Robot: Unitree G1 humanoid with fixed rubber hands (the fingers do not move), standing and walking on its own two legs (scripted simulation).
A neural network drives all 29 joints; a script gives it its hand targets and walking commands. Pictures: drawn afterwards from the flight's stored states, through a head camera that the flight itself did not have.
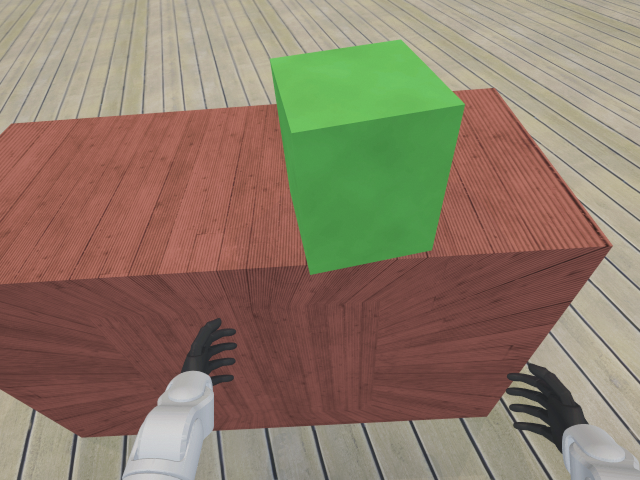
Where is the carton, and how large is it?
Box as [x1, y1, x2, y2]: [270, 39, 464, 274]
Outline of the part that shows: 400,39 270,59 289,187 310,274 430,250 432,247 464,104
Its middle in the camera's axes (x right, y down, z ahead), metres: +0.05 -0.12 +0.59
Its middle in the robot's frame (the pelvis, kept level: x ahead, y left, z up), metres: +0.53 +0.00 +0.13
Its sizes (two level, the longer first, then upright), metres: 0.210 0.200 0.250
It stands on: a pedestal, 0.77 m high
